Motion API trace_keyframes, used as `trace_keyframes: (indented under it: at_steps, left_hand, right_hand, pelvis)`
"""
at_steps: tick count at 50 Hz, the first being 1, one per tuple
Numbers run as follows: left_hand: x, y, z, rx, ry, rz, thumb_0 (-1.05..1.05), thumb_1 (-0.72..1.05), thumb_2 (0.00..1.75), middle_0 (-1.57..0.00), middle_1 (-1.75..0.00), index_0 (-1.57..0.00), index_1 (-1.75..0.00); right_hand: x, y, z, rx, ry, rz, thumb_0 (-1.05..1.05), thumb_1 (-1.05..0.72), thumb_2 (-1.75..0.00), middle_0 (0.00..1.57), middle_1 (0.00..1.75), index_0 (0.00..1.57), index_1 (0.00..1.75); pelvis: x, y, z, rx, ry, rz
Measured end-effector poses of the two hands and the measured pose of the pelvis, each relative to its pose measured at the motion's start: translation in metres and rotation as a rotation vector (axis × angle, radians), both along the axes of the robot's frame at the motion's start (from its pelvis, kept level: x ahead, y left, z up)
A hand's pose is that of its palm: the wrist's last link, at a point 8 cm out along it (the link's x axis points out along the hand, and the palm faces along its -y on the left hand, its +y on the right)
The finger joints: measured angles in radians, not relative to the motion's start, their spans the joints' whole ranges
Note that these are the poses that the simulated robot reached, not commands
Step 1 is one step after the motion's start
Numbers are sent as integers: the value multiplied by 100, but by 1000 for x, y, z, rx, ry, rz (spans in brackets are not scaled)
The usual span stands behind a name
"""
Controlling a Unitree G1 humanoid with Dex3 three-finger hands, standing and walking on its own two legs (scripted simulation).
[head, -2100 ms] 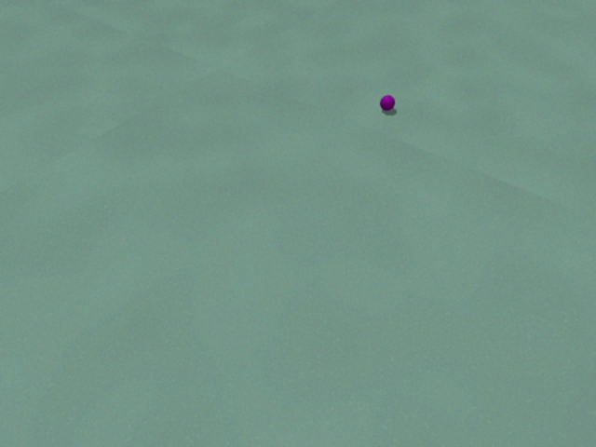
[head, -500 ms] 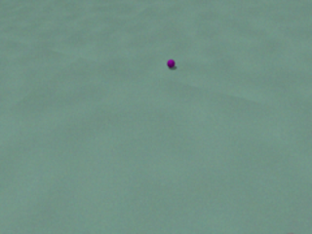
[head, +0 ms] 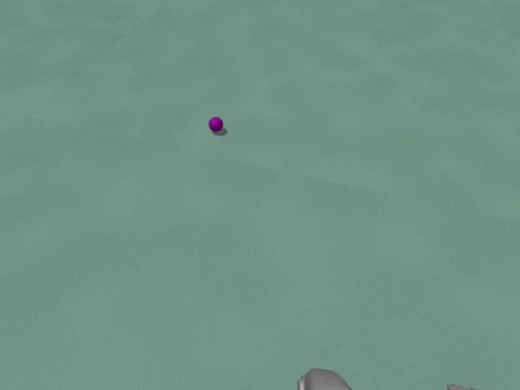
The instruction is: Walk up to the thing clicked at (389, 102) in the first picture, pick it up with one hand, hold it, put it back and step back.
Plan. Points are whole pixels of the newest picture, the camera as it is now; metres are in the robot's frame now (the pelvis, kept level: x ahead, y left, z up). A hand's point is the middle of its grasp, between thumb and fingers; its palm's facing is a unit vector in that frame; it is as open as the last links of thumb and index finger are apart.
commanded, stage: walk up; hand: left
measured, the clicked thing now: (215, 124) +1.65 +0.20 -0.73
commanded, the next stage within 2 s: none
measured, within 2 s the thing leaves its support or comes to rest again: neither
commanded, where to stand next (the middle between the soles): +1.26 -0.04 m, yaw -2 degrees
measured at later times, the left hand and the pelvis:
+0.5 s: hand (148, 284) +0.34 +0.22 -0.12, palm faces -0.04 -0.92 -0.38, open 7.4 cm; pelvis +0.28 -0.05 +0.00, yaw -2 degrees
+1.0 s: hand (165, 175) +0.65 +0.23 -0.13, palm faces -0.12 -0.92 -0.37, open 7.4 cm; pelvis +0.54 -0.04 +0.00, yaw -3 degrees
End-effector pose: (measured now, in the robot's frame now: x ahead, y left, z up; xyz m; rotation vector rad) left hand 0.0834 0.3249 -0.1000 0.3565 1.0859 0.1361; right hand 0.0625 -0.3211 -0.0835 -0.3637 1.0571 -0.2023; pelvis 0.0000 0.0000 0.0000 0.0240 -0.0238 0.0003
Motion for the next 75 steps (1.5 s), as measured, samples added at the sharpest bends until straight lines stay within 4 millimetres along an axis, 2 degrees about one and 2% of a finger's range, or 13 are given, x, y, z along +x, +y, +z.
trace_keyframes:
  at_steps: [7, 12, 16, 21, 29, 35, 40, 45, 51, 55, 58, 64, 75]
  left_hand:
    - [138, -22, 21, 47, -72, -84, 1, 91, 89, -20, -30, -21, -30]
    - [214, -49, 19, 76, -153, -73, 1, 91, 89, -20, -30, -21, -30]
    - [233, -66, 25, 55, -133, -42, 0, 91, 89, -20, -30, -21, -30]
    - [242, -69, 22, 43, -42, -5, 0, 90, 89, -21, -30, -21, -30]
    - [271, -41, -2, 32, 83, 74, 1, 90, 89, -21, -30, -21, -30]
    - [331, -16, -30, 35, 152, 95, 1, 90, 89, -21, -30, -21, -30]
    - [409, -21, -20, 8, 108, 31, 1, 91, 89, -20, -30, -21, -30]
    - [485, -30, -6, 1, 59, -24, 1, 91, 89, -20, -30, -21, -30]
    - [578, -50, 5, 32, 1, -55, 1, 91, 89, -20, -30, -21, -30]
    - [632, -68, 5, 69, -67, -46, 1, 91, 89, -20, -30, -21, -30]
    - [652, -80, 13, 66, -100, -29, 1, 91, 89, -20, -30, -21, -30]
    - [665, -86, 23, 63, -48, 5, 0, 90, 89, -21, -30, -21, -30]
    - [697, -44, -9, 40, 76, 101, 1, 90, 89, -21, -30, -21, -30]
  right_hand:
    - [24, -35, -26, 21, 131, -96, 1, -90, -90, 20, 30, 21, 30]
    - [77, -57, -56, 36, 195, -111, 1, -90, -90, 20, 30, 20, 30]
    - [144, -55, -51, 67, 156, -77, 2, -91, -90, 20, 30, 20, 30]
    - [227, -50, -35, 87, 80, -22, 1, -91, -90, 20, 30, 20, 30]
    - [352, -39, -20, 43, 59, 47, 1, -91, -90, 20, 30, 20, 30]
    - [440, -21, -15, -9, -32, 48, 1, -91, -90, 20, 30, 20, 30]
    - [467, -13, -1, 1, -40, -3, 1, -91, -90, 20, 30, 20, 30]
    - [483, -18, -3, 16, 14, -34, 1, -90, -90, 20, 30, 21, 30]
    - [506, -42, -26, 47, 96, -86, 1, -90, -90, 20, 30, 21, 30]
    - [538, -64, -53, 56, 142, -101, 1, -90, -90, 20, 30, 21, 30]
    - [572, -67, -55, 67, 157, -80, 1, -91, -90, 20, 30, 20, 30]
    - [649, -67, -40, 87, 110, -22, 1, -91, -90, 20, 30, 20, 30]
    - [784, -51, -19, 12, 75, 56, 1, -91, -90, 20, 30, 20, 30]
  pelvis:
    - [87, -21, -8, 13, 3, -19]
    - [149, -46, -24, -9, -8, -30]
    - [188, -52, -11, -14, -13, -39]
    - [238, -54, 0, -31, 0, -45]
    - [330, -41, -6, -60, 8, -28]
    - [400, -20, -21, -34, -1, -29]
    - [447, -18, -6, -17, -7, -46]
    - [493, -22, 1, -7, -8, -54]
    - [556, -42, -6, 8, -11, -53]
    - [598, -62, -22, -13, -19, -48]
    - [620, -68, -17, -9, -25, -41]
    - [665, -72, -2, -24, -14, -31]
    - [765, -48, -11, -58, -6, 2]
